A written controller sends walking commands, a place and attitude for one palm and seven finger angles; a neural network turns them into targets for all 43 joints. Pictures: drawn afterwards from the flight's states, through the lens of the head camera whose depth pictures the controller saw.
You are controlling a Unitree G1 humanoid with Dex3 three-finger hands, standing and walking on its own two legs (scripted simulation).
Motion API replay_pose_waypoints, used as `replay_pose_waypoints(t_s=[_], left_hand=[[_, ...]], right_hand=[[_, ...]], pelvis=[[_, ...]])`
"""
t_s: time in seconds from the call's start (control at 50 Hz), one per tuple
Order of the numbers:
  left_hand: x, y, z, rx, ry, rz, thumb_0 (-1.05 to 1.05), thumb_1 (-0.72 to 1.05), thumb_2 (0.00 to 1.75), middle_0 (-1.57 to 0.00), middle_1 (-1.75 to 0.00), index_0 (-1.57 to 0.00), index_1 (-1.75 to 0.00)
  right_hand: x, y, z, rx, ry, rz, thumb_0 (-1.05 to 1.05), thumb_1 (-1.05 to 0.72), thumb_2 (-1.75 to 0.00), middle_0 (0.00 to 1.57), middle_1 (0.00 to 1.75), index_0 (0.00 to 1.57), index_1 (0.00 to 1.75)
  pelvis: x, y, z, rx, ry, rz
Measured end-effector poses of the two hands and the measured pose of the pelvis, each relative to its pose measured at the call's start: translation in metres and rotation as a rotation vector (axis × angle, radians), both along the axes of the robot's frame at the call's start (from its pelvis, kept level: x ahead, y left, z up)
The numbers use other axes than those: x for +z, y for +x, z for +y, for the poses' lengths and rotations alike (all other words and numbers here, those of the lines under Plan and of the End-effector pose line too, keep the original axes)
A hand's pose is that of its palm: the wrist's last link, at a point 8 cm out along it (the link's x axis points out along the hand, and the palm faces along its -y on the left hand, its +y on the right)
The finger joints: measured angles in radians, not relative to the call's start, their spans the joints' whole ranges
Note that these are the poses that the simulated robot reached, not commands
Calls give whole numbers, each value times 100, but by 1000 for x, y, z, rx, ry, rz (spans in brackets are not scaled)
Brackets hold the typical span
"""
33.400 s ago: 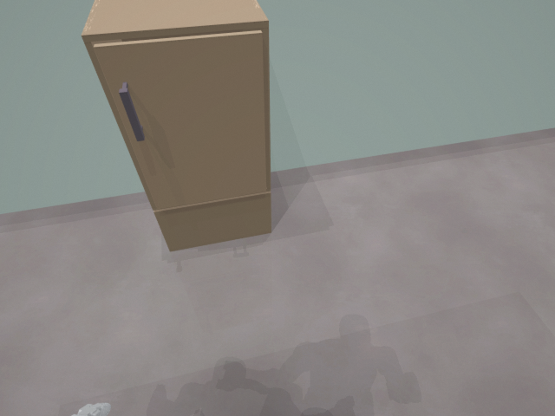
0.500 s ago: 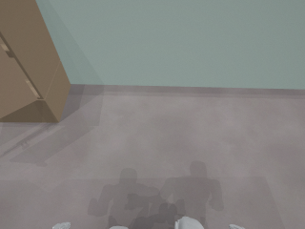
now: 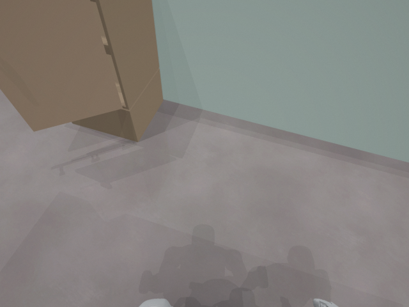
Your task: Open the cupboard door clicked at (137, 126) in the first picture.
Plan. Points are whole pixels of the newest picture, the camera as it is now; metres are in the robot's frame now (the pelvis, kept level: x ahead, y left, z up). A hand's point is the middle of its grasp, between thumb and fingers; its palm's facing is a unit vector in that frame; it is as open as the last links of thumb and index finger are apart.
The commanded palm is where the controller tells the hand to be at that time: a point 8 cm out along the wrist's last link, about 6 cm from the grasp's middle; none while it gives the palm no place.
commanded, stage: turn to face it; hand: left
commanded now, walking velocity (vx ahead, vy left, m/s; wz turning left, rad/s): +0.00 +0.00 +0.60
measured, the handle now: out of the picture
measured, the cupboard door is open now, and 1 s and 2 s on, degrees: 42 42 42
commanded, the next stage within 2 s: take the last steps up to it in 0.70 s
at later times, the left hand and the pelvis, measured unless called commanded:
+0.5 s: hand out of the picture +0.06 +0.19 -0.14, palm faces +0.28 -0.92 -0.29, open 7.4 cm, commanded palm none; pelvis +0.01 -0.03 +0.00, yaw +17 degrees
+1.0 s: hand out of the picture -0.05 +0.20 -0.16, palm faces +0.50 -0.84 -0.22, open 7.4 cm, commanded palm none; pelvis +0.01 -0.01 +0.01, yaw +27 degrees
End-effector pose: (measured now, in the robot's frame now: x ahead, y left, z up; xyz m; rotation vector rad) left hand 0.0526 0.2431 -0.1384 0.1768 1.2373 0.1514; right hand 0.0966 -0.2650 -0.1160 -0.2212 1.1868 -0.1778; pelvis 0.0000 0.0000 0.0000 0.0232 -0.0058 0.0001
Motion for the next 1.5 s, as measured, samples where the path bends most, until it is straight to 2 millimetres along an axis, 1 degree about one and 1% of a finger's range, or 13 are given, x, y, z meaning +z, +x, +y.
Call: replay_pose_waypoints(t_s=[0.08, 0.2, 0.36, 0.44, 0.62, 0.76, 0.86, 0.98, 1.1, 1.16, 1.22, 1.36, 1.5], left_hand=[[-15, -21, 24, 72, 11, 60, 1, 90, 90, -20, -30, -21, -30], [3, -17, 37, 137, 30, 16, 1, 91, 90, -20, -30, -20, -30], [22, 3, 21, 177, 66, -96, 1, 91, 90, -19, -30, -20, -30], [25, 1, 4, 205, 100, -144, 1, 91, 90, -20, -30, -20, -30], [24, -54, -31, 328, 42, -55, 1, 90, 90, -20, -30, -20, -30], [-5, -116, -28, 456, -23, 42, 1, 90, 90, -20, -30, -21, -30], [-12, -146, -18, 513, -33, 128, 1, 90, 90, -20, -30, -20, -30], [5, -137, -9, 529, -19, 72, 1, 91, 90, -19, -30, -20, -30], [16, -105, -9, 525, 25, -33, 1, 91, 90, -19, -30, -20, -30], [15, -102, -15, 559, 46, -66, 1, 91, 90, -19, -30, -20, -30], [20, -111, -28, 594, 25, -24, 1, 91, 90, -20, -30, -20, -30], [19, -135, -49, 660, -85, 139, 1, 90, 90, -20, -30, -20, -30], [-7, -157, -30, 743, -183, 281, 1, 90, 90, -20, -30, -21, -30]], right_hand=[[3, 26, 16, 78, -34, -58, 0, -91, -90, 20, 30, 20, 30], [10, 30, 29, 140, -35, -28, 0, -90, -90, 20, 30, 20, 30], [-5, 26, 19, 182, 16, 37, 0, -90, -90, 20, 30, 21, 30], [-23, 34, 5, 201, 43, 56, 0, -90, -90, 20, 30, 21, 30], [-9, 66, 9, 301, 36, 74, 1, -91, -90, 20, 30, 20, 30], [-4, 102, 52, 429, 0, 5, 1, -91, -90, 20, 30, 20, 30], [3, 107, 79, 492, -14, -36, 0, -91, -90, 20, 30, 20, 30], [2, 92, 88, 514, 20, -8, 0, -90, -90, 20, 30, 20, 30], [-20, 73, 72, 493, 58, 90, 0, -90, -90, 20, 30, 21, 30], [-33, 73, 64, 504, 56, 154, 0, -90, -90, 20, 30, 20, 30], [-27, 84, 67, 507, 51, 184, 1, -91, -90, 20, 30, 20, 30], [-6, 131, 108, 546, 47, 143, 1, -91, -90, 20, 30, 20, 30], [-17, 187, 199, 647, 38, 44, 1, -91, -90, 20, 30, 20, 30]], pelvis=[[-8, 0, 9, 41, -16, 6], [5, 1, 8, 103, -39, 14], [6, 4, -13, 197, -41, 16], [-3, 7, -30, 248, -27, 12], [10, 11, -35, 360, 11, -7], [-1, 8, -15, 420, -19, -4], [-1, 3, -8, 437, -23, -7], [9, 5, -5, 466, -37, -12], [4, 21, -10, 501, -17, -15], [-2, 30, -9, 532, -10, -26], [6, 40, -1, 542, -3, -22], [19, 65, 32, 581, 10, 8], [-5, 86, 96, 595, -28, 2]])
